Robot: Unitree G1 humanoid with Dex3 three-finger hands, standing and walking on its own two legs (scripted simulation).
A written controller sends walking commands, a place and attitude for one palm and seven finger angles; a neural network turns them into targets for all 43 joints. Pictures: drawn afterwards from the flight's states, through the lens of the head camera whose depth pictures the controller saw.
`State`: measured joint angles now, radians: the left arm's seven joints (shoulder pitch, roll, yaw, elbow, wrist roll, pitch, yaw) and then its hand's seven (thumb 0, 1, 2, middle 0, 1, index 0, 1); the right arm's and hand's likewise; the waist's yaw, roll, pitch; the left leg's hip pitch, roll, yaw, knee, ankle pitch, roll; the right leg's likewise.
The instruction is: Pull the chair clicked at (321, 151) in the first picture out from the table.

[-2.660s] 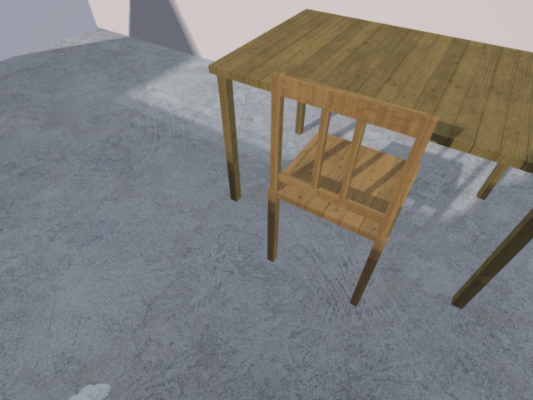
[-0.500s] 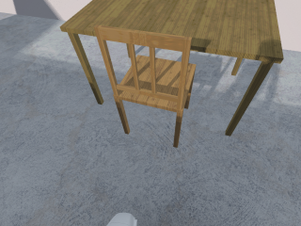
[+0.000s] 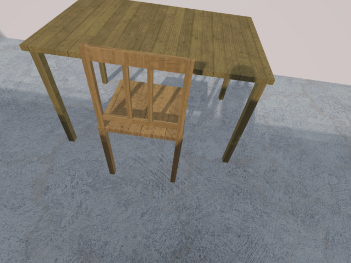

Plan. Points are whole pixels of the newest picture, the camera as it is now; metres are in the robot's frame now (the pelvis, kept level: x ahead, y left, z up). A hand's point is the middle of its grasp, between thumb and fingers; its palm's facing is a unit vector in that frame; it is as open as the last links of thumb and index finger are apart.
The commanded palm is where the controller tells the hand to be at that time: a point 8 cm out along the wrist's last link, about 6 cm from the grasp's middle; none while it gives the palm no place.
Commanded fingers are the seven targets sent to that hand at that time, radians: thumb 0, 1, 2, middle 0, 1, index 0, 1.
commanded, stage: take the last steps up to it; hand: left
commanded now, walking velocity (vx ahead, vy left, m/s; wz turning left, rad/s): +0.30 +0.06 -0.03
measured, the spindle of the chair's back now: (127, 94) +0.75 +0.25 -0.10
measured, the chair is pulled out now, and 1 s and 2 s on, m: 0.00 0.00 0.00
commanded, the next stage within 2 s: come to a stop and stand still in 0.82 s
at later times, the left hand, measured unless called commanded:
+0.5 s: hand out of the picture +0.09 +0.16 -0.16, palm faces +0.06 -0.97 -0.22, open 7.2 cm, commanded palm none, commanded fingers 0.00 0.90 0.90 -0.20 -0.30 -0.20 -0.30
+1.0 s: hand (97, 210) +0.29 +0.25 -0.18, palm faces +0.08 -0.98 -0.18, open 7.3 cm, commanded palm none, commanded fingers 0.00 0.90 0.90 -0.20 -0.30 -0.20 -0.30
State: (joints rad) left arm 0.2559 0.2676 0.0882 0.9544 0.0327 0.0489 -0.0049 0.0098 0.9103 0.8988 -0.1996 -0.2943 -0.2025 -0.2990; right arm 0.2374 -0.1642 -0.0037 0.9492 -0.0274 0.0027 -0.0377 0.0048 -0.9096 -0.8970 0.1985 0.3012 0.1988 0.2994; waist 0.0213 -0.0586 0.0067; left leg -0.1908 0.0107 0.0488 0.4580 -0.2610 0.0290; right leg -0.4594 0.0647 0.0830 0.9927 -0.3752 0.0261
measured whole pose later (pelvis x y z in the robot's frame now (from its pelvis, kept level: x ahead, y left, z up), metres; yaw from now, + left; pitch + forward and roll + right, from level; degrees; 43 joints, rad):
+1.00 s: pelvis +0.26 +0.07 -0.01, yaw +0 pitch -1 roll +1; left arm 0.27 0.16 0.05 1.04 0.03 -0.01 0.02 0.01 0.92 0.90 -0.20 -0.29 -0.20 -0.30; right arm 0.21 -0.16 -0.03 1.02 -0.02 -0.06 -0.03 -0.01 -0.95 -0.90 0.20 0.30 0.20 0.30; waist 0.03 -0.05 0.02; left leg -0.22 -0.04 0.18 0.44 -0.21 0.10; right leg -0.49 -0.09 -0.07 0.98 -0.32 -0.01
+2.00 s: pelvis +0.27 +0.06 +0.00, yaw +0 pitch +0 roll +1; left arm 0.32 0.14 -0.02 1.04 0.02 0.00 0.02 0.01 0.91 0.90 -0.20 -0.29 -0.20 -0.30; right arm 0.30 -0.19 0.00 1.01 -0.02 -0.01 -0.01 0.01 -0.92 -0.90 0.20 0.30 0.20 0.30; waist 0.00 0.03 0.02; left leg -0.23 -0.01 0.16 0.45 -0.21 0.06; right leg -0.24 -0.04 -0.01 0.51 -0.26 0.01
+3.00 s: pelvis +0.32 +0.01 +0.00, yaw +1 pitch -1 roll +1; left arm 0.31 0.13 -0.03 1.12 0.01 -0.03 0.04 0.01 0.92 0.90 -0.20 -0.29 -0.20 -0.30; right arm 0.27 -0.15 0.02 1.14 -0.01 -0.02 -0.03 0.01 -0.93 -0.90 0.20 0.30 0.20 0.30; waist 0.01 0.00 0.04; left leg -0.12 0.04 0.10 0.38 -0.24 -0.02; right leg -0.10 0.02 -0.06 0.41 -0.29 -0.05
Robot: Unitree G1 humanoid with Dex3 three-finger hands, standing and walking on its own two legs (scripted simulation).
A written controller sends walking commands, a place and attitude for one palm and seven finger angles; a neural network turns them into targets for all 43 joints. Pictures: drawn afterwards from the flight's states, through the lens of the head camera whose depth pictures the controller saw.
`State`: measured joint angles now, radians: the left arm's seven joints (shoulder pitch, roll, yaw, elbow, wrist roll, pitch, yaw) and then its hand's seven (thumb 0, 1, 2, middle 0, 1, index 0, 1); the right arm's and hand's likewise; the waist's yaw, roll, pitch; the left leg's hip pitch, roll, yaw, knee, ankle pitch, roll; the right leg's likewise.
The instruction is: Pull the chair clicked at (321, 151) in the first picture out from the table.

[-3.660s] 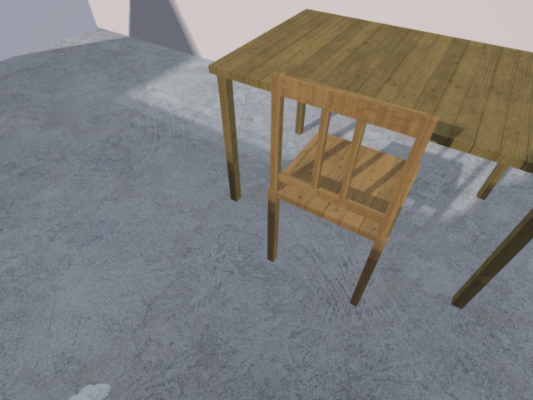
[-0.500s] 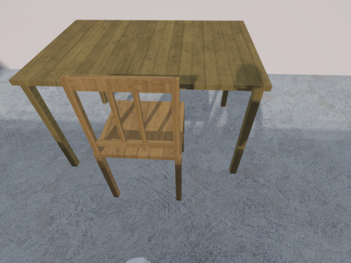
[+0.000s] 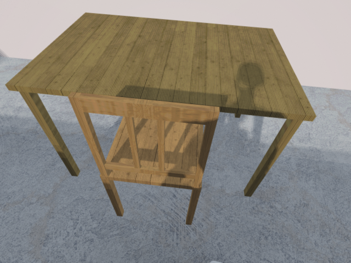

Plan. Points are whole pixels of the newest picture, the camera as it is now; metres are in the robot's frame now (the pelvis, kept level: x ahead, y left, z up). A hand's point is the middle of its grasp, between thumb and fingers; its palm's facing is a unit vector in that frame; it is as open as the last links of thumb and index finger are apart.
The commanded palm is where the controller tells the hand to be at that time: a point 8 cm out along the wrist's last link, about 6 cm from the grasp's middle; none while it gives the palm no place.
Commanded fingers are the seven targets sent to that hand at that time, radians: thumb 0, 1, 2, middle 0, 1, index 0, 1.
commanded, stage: come to a stop and stand still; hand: left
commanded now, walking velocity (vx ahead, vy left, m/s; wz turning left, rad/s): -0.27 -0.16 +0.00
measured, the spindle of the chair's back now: (133, 144) +0.49 +0.18 -0.09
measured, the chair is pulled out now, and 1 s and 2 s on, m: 0.00 0.00 0.00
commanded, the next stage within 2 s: none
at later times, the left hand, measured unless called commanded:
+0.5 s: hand out of the picture +0.08 +0.18 -0.18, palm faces +0.02 -0.98 -0.20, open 7.3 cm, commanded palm none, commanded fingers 0.00 0.90 0.90 -0.20 -0.30 -0.20 -0.30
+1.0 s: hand out of the picture +0.00 +0.16 -0.16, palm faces +0.00 -0.98 -0.22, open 7.4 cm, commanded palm none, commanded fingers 0.00 0.90 0.90 -0.20 -0.30 -0.20 -0.30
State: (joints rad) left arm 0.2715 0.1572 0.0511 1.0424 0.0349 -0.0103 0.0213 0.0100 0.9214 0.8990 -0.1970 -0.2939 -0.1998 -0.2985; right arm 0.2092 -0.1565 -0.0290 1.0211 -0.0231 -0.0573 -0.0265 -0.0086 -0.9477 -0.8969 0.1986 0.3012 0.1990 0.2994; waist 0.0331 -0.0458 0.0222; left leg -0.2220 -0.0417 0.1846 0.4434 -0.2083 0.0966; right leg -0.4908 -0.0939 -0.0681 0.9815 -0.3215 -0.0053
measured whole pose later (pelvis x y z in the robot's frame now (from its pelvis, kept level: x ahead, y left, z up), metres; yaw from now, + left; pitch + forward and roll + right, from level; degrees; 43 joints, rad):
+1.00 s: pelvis +0.00 -0.01 +0.00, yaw +0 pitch +0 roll +1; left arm 0.32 0.14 -0.02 1.04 0.02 0.00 0.02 0.01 0.91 0.90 -0.20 -0.29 -0.20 -0.30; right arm 0.30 -0.19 0.00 1.01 -0.02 -0.01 -0.01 0.01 -0.92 -0.90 0.20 0.30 0.20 0.30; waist 0.00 0.03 0.02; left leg -0.23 -0.01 0.16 0.45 -0.21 0.06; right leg -0.24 -0.04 -0.01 0.51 -0.26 0.01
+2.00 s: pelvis +0.06 -0.06 +0.01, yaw +1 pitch -1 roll +1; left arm 0.31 0.13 -0.03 1.12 0.01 -0.03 0.04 0.01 0.92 0.90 -0.20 -0.29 -0.20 -0.30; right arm 0.27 -0.15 0.02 1.14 -0.01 -0.02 -0.03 0.01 -0.93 -0.90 0.20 0.30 0.20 0.30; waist 0.01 0.00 0.04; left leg -0.12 0.04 0.10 0.38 -0.24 -0.02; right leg -0.10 0.02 -0.06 0.41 -0.29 -0.05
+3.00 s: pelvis +0.05 -0.06 +0.01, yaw +2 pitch -1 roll +1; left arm 0.34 0.12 -0.03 1.12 0.01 -0.04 0.04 0.01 0.91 0.90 -0.20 -0.29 -0.20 -0.30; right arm 0.29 -0.12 0.02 1.16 -0.01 -0.02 -0.03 0.01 -0.92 -0.90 0.20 0.30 0.20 0.30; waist 0.01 -0.01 0.04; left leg -0.12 0.04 0.10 0.37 -0.23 -0.02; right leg -0.10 0.02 -0.07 0.40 -0.28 -0.05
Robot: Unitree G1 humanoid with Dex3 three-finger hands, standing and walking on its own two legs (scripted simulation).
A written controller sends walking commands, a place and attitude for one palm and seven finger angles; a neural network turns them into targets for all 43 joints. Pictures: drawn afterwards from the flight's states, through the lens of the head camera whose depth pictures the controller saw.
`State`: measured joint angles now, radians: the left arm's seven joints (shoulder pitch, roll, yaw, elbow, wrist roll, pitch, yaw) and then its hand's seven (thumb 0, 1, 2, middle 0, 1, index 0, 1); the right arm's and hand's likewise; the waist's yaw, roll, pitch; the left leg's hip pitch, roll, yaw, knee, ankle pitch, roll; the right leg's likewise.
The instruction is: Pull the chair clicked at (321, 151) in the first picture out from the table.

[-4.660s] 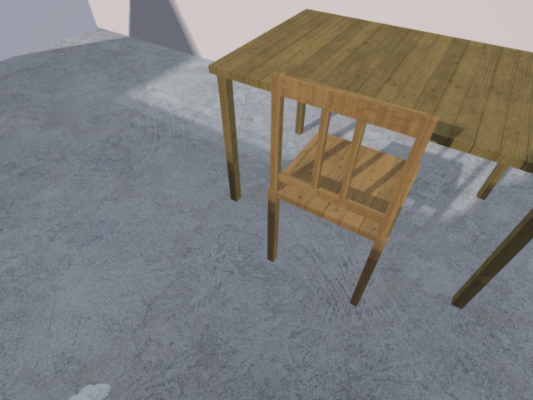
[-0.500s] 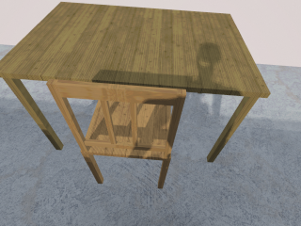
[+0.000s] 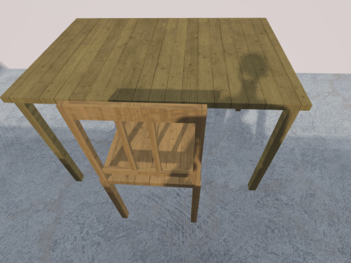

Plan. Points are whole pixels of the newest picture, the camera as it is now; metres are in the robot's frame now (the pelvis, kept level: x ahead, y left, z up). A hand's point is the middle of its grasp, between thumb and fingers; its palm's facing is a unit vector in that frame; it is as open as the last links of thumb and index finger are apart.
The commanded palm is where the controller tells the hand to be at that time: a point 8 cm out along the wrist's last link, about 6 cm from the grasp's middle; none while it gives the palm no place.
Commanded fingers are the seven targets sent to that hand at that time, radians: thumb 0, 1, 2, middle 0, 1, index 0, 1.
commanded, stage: come to a stop and stand still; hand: left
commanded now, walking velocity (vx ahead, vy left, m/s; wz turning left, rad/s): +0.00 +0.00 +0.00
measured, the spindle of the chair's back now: (127, 147) +0.48 +0.20 -0.10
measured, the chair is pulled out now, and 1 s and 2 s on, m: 0.00 0.00 0.00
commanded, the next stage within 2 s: look again from close up in 1.06 s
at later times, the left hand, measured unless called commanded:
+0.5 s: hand out of the picture +0.02 +0.14 -0.17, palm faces +0.01 -0.98 -0.21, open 7.3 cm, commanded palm none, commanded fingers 0.00 0.90 0.90 -0.20 -0.30 -0.20 -0.30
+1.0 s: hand out of the picture +0.03 +0.12 -0.17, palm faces +0.04 -0.98 -0.20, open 7.3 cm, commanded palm none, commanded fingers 0.00 0.90 0.90 -0.20 -0.30 -0.20 -0.30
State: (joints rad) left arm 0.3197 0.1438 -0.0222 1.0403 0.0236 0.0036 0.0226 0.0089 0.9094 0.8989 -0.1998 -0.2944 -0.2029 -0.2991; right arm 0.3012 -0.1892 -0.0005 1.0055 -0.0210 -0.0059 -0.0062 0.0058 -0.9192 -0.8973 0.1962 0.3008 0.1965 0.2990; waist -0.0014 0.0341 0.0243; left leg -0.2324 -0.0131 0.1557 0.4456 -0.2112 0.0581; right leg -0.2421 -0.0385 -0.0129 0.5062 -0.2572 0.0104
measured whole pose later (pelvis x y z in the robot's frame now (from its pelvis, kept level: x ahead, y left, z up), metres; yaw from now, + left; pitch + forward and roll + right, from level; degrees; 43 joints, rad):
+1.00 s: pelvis +0.05 -0.05 +0.01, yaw +1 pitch -1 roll +1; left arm 0.31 0.13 -0.03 1.12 0.01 -0.03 0.04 0.01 0.92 0.90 -0.20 -0.29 -0.20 -0.30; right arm 0.27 -0.15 0.02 1.14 -0.01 -0.02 -0.03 0.01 -0.93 -0.90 0.20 0.30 0.20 0.30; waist 0.01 0.00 0.04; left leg -0.12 0.04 0.10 0.38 -0.24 -0.02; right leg -0.10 0.02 -0.06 0.41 -0.29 -0.05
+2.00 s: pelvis +0.04 -0.05 +0.01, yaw +2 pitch -1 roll +1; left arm 0.34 0.12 -0.03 1.12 0.01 -0.04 0.04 0.01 0.91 0.90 -0.20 -0.29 -0.20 -0.30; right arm 0.29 -0.12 0.02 1.16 -0.01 -0.02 -0.03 0.01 -0.92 -0.90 0.20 0.30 0.20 0.30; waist 0.01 -0.01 0.04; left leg -0.12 0.04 0.10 0.37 -0.23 -0.02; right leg -0.10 0.02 -0.07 0.40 -0.28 -0.05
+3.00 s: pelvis -0.02 -0.02 -0.09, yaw +4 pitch +15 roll -3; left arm 0.42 0.23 0.12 -0.03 -0.22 -0.47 -0.18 0.01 -0.06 0.49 -0.10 -0.14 -0.10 -0.15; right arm 0.29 -0.25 0.00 0.58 0.02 -0.19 -0.05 0.02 -0.91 -0.90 0.20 0.30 0.20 0.30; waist -0.02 0.03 -0.14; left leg -0.95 0.04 0.02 1.18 -0.49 0.04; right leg -0.87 -0.02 -0.12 1.13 -0.52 -0.02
